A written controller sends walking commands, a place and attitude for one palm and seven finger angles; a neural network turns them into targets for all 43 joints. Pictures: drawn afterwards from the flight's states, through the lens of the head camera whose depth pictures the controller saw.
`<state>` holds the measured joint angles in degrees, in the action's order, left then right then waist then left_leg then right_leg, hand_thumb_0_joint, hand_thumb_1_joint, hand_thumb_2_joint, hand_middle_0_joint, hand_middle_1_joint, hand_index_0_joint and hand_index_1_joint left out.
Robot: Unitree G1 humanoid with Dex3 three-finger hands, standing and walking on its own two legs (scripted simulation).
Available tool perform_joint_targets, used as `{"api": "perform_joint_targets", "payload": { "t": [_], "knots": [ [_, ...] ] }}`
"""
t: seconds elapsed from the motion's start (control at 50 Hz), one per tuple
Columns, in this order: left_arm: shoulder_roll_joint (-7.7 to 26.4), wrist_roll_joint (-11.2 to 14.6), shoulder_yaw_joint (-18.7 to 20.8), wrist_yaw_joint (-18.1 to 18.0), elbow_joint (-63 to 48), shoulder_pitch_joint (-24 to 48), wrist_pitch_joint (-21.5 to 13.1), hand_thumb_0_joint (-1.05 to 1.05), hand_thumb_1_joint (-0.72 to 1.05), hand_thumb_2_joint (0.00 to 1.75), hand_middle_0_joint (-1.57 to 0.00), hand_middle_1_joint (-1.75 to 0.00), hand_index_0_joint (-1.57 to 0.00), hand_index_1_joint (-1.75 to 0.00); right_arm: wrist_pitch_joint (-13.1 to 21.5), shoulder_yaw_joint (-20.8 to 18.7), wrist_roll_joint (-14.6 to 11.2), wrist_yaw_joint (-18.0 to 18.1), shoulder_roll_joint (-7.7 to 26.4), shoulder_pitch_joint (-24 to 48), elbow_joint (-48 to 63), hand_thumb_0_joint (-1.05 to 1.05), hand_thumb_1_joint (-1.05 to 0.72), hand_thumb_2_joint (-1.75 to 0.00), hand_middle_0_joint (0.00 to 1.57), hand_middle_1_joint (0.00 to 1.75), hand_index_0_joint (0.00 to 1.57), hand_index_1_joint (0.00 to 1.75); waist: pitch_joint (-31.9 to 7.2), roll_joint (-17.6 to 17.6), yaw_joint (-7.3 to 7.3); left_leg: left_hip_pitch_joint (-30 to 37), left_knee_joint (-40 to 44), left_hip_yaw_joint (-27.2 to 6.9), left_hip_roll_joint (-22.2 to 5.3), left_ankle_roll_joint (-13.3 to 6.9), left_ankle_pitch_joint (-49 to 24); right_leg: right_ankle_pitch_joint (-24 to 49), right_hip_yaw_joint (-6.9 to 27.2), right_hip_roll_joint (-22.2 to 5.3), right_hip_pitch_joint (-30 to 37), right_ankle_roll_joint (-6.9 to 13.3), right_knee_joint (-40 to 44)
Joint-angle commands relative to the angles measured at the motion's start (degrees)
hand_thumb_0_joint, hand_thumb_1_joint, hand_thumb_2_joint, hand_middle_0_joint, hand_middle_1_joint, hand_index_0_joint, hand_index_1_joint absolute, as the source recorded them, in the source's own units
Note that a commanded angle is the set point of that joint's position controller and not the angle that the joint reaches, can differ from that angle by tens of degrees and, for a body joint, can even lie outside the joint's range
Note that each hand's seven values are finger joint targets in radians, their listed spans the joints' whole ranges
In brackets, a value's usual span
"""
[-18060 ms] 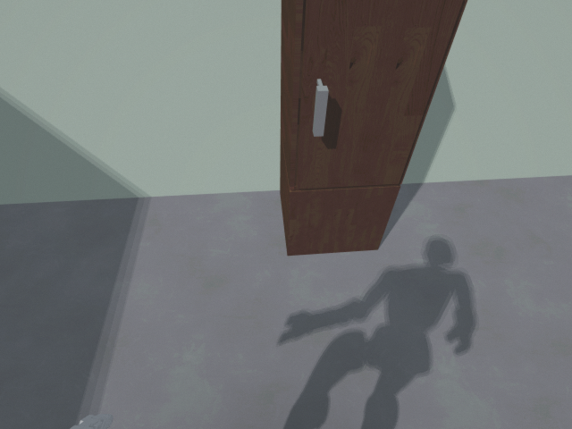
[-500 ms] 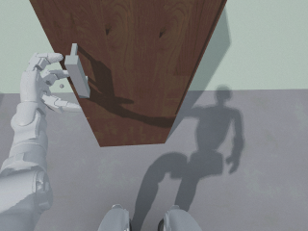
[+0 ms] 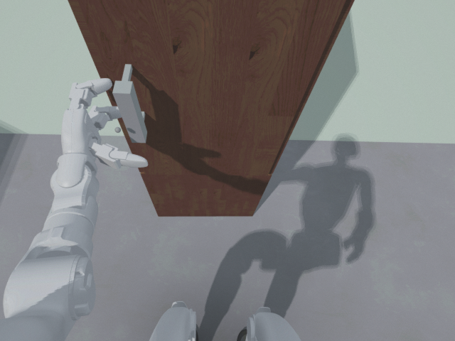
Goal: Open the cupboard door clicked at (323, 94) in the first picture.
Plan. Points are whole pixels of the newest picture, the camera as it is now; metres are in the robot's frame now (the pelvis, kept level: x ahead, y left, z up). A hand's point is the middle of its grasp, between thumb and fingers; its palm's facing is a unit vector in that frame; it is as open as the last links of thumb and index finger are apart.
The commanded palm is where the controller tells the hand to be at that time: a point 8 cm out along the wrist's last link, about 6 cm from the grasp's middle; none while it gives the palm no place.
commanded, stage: slide the fingers in behind the handle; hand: left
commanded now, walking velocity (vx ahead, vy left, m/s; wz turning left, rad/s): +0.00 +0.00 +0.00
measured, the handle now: (133, 105) +0.51 +0.18 +0.05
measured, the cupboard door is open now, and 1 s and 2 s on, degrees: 0 0 12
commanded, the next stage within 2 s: close the thumb around the handle in 0.68 s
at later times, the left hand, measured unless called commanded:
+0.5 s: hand (144, 127) +0.47 +0.15 +0.05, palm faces +0.04 -1.00 -0.03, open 14.1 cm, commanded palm +0.44 +0.18 +0.06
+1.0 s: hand (144, 128) +0.46 +0.15 +0.05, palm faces +0.04 -1.00 -0.02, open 12.8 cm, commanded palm +0.44 +0.19 +0.06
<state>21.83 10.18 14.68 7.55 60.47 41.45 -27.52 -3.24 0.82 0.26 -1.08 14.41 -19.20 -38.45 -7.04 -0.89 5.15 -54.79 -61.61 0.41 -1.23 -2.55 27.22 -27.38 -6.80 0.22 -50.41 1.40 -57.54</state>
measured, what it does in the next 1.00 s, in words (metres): stands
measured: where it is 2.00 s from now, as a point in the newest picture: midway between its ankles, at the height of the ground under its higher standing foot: outside the picture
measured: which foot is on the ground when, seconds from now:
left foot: down 0.00-1.00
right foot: down 0.00-1.00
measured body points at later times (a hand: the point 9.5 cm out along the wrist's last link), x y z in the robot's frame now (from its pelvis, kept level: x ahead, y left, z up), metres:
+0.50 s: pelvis +0.00 -0.01 +0.00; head +0.11 +0.01 +0.43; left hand +0.46 +0.21 +0.06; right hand +0.05 -0.26 -0.12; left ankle +0.02 +0.09 -0.66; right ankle +0.00 -0.11 -0.66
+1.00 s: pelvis +0.00 -0.01 +0.00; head +0.11 +0.00 +0.44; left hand +0.46 +0.21 +0.06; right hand +0.03 -0.27 -0.12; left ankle +0.02 +0.09 -0.66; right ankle +0.00 -0.11 -0.66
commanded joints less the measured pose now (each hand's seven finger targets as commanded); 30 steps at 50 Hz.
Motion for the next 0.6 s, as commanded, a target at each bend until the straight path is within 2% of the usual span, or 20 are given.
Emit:
{"api": "perform_joint_targets", "payload": {
  "t": [0.0,0.02,0.06,0.08,0.1,0.14,0.16,0.18,0.22,0.24,0.26,0.28,0.32,0.36,0.42,0.46,0.48,0.5,0.54,0.58],
  "knots": [
    [-0.1,-2.7,-7.4,4.1,-15.1,30.0,-5.4,0.00,-0.50,0.30,-0.30,-1.20,-0.30,-1.20,1.5,-3.7,0.0,0.5,9.7,-6.8,3.0,0.00,-0.90,-0.90,0.20,0.30,0.20,0.30,-24.6,-8.3,5.57,29.5,6.8,-6.2,-0.5,1.8,-22.0,15.1,3.2,2.8,-1.3,0.7,6.2],
    [0.1,-2.7,-7.2,4.0,-15.3,30.4,-5.4,0.00,-0.50,0.30,-0.30,-1.20,-0.30,-1.20,1.6,-3.8,0.0,0.6,9.8,-7.1,3.0,0.00,-0.90,-0.90,0.20,0.30,0.20,0.30,-24.5,-7.9,5.90,29.6,6.5,-6.2,-0.5,1.6,-22.7,15.7,3.2,2.8,-1.2,0.7,6.0],
    [1.2,-2.9,-6.4,3.9,-16.0,29.8,-5.8,0.00,-0.50,0.30,-0.30,-1.20,-0.30,-1.20,1.5,-3.9,0.1,0.5,9.9,-7.2,2.8,0.00,-0.90,-0.90,0.20,0.30,0.20,0.30,-26.5,-8.5,5.03,30.6,6.5,-6.4,-0.5,1.9,-24.2,16.3,3.3,2.8,-0.7,0.8,5.7],
    [-1.2,-2.7,-8.4,3.9,-17.1,30.1,-5.9,0.00,-0.50,0.30,-0.30,-1.20,-0.30,-1.20,1.7,-3.9,0.0,0.5,9.5,-6.8,3.0,0.00,-0.90,-0.90,0.20,0.30,0.20,0.30,-26.7,-8.3,5.69,31.3,6.4,-6.2,-0.6,1.8,-24.7,16.8,3.2,2.8,-0.8,0.6,5.9],
    [-1.9,-2.6,-8.6,3.9,-17.2,29.1,-5.9,0.00,-0.50,0.30,-0.30,-1.20,-0.30,-1.20,1.8,-3.9,0.0,0.3,9.4,-6.6,3.0,0.00,-0.90,-0.90,0.20,0.30,0.20,0.30,-26.3,-9.2,5.03,31.2,6.5,-6.2,-0.5,1.9,-24.6,16.6,3.2,2.8,-0.6,0.7,6.0],
    [-1.4,-2.8,-8.5,3.5,-17.8,29.0,-6.0,0.00,-0.50,0.30,-0.30,-1.20,-0.30,-1.20,1.7,-4.1,0.0,0.3,9.7,-6.7,2.8,0.00,-0.90,-0.90,0.20,0.30,0.20,0.30,-26.6,-9.0,5.11,32.2,6.4,-6.6,-0.8,2.0,-26.0,16.8,3.0,2.9,-1.4,0.8,5.6],
    [-4.6,-2.8,-11.2,3.5,-17.7,29.9,-5.9,0.00,-0.50,0.30,-0.30,-1.20,-0.30,-1.20,1.8,-4.0,0.0,0.2,9.3,-6.4,2.9,0.00,-0.90,-0.90,0.20,0.30,0.20,0.30,-25.5,-8.5,6.14,32.0,6.5,-6.6,-0.7,2.0,-25.1,16.3,2.8,2.8,-2.3,0.6,5.9],
    [-4.8,-2.7,-11.1,3.2,-18.2,31.1,-5.9,0.00,-0.50,0.30,-0.30,-1.20,-0.30,-1.20,1.9,-4.2,0.0,0.2,9.3,-6.5,2.6,0.00,-0.90,-0.90,0.20,0.30,0.20,0.30,-25.2,-8.5,6.28,31.7,6.5,-6.7,-0.7,2.0,-24.5,16.2,2.9,2.8,-2.4,0.6,6.0],
    [-2.9,-2.8,-9.5,2.4,-17.3,31.3,-5.8,0.00,-0.50,0.30,-0.30,-1.20,-0.30,-1.20,2.0,-4.2,0.0,0.4,9.7,-6.8,2.3,0.00,-0.90,-0.90,0.20,0.30,0.20,0.30,-24.3,-8.3,6.03,31.1,6.7,-6.9,-0.7,2.0,-23.5,15.5,2.8,2.7,-2.5,0.8,5.7],
    [-2.4,-2.4,-7.8,1.7,-16.0,30.1,-5.3,0.00,-0.50,0.30,-0.30,-1.20,-0.30,-1.20,2.0,-4.2,0.0,0.4,9.6,-6.8,2.4,0.00,-0.90,-0.90,0.20,0.30,0.20,0.30,-25.8,-7.2,5.10,30.6,6.8,-6.8,-0.4,2.0,-23.5,15.7,2.8,2.7,-1.4,0.7,5.5],
    [0.0,-1.6,-4.2,0.5,-13.4,28.7,-4.5,0.00,-0.50,0.30,-0.30,-1.20,-0.30,-1.20,1.9,-4.1,-0.2,0.6,9.7,-6.6,2.5,0.00,-0.90,-0.90,0.20,0.30,0.20,0.30,-24.9,-5.0,4.43,28.1,6.9,-6.2,-0.3,2.0,-22.3,15.9,2.9,2.7,0.3,0.6,5.7],
    [4.7,-1.6,0.5,-0.8,-11.3,27.1,-3.9,0.00,-0.50,0.30,-0.30,-1.20,-0.30,-1.20,1.8,-3.8,-0.1,0.7,9.9,-6.8,2.8,0.00,-0.90,-0.90,0.20,0.30,0.20,0.30,-24.7,-3.9,3.01,25.2,7.0,-5.6,0.1,1.9,-21.8,16.3,3.2,2.5,2.6,0.6,5.4],
    [5.3,-3.2,0.5,-2.3,-11.4,28.2,-4.2,0.00,-0.50,0.30,-0.30,-1.20,-0.30,-1.20,1.8,-3.3,0.3,0.4,9.5,-6.7,3.8,0.00,-0.90,-0.90,0.20,0.30,0.20,0.30,-24.2,-4.8,3.27,23.2,6.6,-4.6,0.5,1.4,-21.2,17.0,3.8,2.4,3.2,0.3,5.1],
    [3.2,-5.0,-1.7,-2.0,-11.4,27.6,-5.2,0.00,-0.50,0.30,-0.30,-1.20,-0.30,-1.20,1.7,-3.3,0.4,0.1,8.9,-6.7,4.3,0.00,-0.90,-0.90,0.20,0.30,0.20,0.30,-24.5,-5.3,3.63,24.5,6.4,-4.7,0.2,1.6,-22.2,17.3,3.7,2.4,2.1,0.3,4.8],
    [2.9,-4.7,-2.5,-0.8,-12.7,28.7,-6.2,0.00,-0.50,0.30,-0.30,-1.20,-0.30,-1.20,1.6,-3.5,0.4,0.0,9.1,-6.9,4.8,0.00,-0.90,-0.90,0.20,0.30,0.20,0.30,-25.7,-5.5,4.21,25.1,5.9,-4.6,0.1,1.5,-22.6,18.1,4.1,2.6,2.6,0.4,4.6],
    [4.3,-3.5,-0.1,-0.4,-11.5,26.0,-5.6,0.00,-0.50,0.30,-0.30,-1.20,-0.30,-1.20,1.2,-3.6,0.1,0.1,9.5,-6.9,5.0,0.00,-0.90,-0.90,0.20,0.30,0.20,0.30,-26.8,-4.1,3.21,24.9,6.1,-4.4,0.0,1.7,-23.1,18.6,4.1,2.7,3.9,0.3,4.7],
    [2.5,-3.0,-1.5,-0.3,-12.1,27.0,-5.4,0.00,-0.50,0.30,-0.30,-1.20,-0.30,-1.20,1.3,-3.4,0.0,0.1,9.1,-6.5,5.3,0.00,-0.90,-0.90,0.20,0.30,0.20,0.30,-25.9,-3.8,3.72,23.7,6.2,-4.0,0.2,1.5,-22.0,18.4,4.2,2.6,4.2,0.1,5.1],
    [3.5,-3.0,-0.7,-0.3,-12.1,27.8,-5.3,0.00,-0.50,0.30,-0.30,-1.20,-0.30,-1.20,1.3,-3.5,0.0,0.2,9.2,-6.7,5.0,0.00,-0.90,-0.90,0.20,0.30,0.20,0.30,-25.8,-3.2,3.90,22.8,6.1,-3.7,0.2,1.3,-21.2,18.8,4.5,2.6,5.0,-0.1,5.3],
    [6.4,-3.4,1.1,-0.3,-13.1,26.7,-5.5,0.00,-0.50,0.30,-0.30,-1.20,-0.30,-1.20,1.2,-3.5,0.0,0.3,9.4,-7.1,5.0,0.00,-0.90,-0.90,0.20,0.30,0.20,0.30,-27.4,-4.9,2.94,23.3,6.0,-3.5,0.3,1.3,-22.3,19.6,4.8,2.5,5.8,0.0,4.9],
    [6.0,-3.3,1.0,-0.1,-11.9,25.5,-5.1,0.00,-0.50,0.30,-0.30,-1.20,-0.30,-1.20,1.1,-3.3,-0.1,0.4,9.2,-6.9,5.2,0.00,-0.90,-0.90,0.20,0.30,0.20,0.30,-25.3,-3.6,3.27,21.2,6.1,-3.0,0.4,1.1,-20.1,18.8,5.1,2.6,6.3,-0.1,5.7]
  ]
}}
